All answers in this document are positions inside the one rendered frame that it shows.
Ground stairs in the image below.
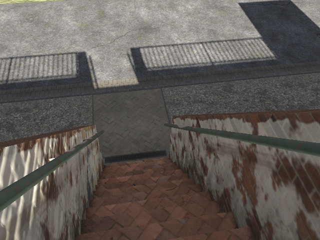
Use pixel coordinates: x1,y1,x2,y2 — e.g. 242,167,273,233
75,157,255,240

